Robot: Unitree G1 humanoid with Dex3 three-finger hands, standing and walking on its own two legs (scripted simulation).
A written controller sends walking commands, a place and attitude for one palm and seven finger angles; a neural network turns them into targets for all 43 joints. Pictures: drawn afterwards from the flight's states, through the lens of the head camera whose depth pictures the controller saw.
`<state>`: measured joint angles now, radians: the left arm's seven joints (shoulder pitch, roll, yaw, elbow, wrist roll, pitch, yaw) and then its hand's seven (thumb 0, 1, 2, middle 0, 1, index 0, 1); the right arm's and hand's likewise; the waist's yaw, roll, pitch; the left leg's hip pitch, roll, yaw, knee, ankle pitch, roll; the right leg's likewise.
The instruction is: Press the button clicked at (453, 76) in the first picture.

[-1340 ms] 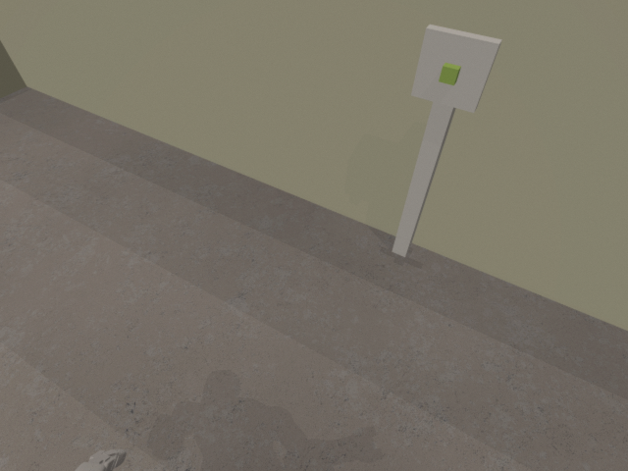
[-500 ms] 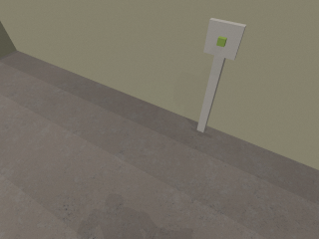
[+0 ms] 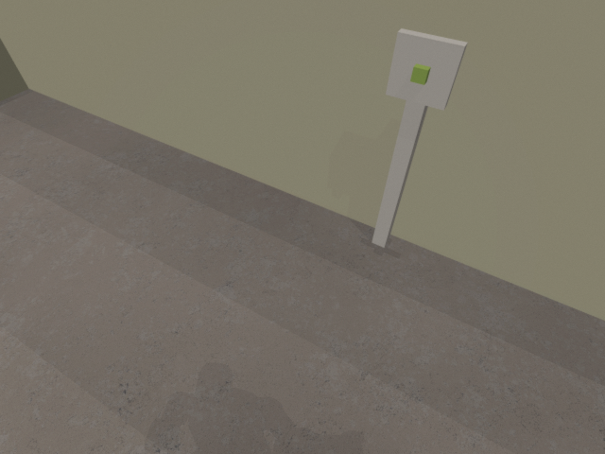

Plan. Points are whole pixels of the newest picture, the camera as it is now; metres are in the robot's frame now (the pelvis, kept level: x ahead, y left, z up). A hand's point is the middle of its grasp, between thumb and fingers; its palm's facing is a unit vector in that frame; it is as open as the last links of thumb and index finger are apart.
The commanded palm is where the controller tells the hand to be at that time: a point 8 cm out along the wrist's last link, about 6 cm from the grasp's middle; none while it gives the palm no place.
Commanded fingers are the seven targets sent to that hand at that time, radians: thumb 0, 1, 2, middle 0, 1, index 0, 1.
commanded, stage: look at it before walking up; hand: left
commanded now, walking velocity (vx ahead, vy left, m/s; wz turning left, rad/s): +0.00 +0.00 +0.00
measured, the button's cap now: (420, 73) +1.06 -0.27 +0.02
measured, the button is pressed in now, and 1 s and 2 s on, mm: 0 0 0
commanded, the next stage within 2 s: walk to a spot facing it in 0.20 s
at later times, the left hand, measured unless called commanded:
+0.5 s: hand out of the picture +0.07 +0.23 -0.17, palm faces -0.07 -0.96 -0.28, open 7.4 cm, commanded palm none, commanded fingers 0.00 0.90 0.90 -0.20 -0.30 -0.20 -0.30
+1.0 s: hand out of the picture +0.13 +0.17 -0.18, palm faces -0.16 -0.97 -0.16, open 7.4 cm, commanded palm none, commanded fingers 0.00 0.90 0.90 -0.20 -0.30 -0.20 -0.30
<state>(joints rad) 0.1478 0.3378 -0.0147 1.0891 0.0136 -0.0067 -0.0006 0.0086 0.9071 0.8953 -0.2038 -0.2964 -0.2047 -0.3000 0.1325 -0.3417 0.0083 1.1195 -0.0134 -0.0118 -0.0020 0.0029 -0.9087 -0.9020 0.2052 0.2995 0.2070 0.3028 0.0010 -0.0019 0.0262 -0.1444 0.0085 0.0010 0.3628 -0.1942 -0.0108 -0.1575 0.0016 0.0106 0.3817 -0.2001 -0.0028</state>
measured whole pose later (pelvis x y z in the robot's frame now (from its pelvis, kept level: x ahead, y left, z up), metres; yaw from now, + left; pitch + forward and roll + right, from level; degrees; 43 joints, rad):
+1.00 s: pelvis +0.18 +0.00 -0.01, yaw -16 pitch +1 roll -1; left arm 0.47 0.14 0.03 1.09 0.03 -0.05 0.01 0.01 0.91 0.90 -0.20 -0.30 -0.21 -0.30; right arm 0.10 -0.17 -0.04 0.95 -0.02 -0.03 0.02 0.00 -0.91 -0.90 0.20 0.30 0.20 0.30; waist 0.06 -0.01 0.05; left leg -0.54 0.08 0.08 0.70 -0.20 -0.04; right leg 0.01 0.03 0.10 0.37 -0.39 -0.01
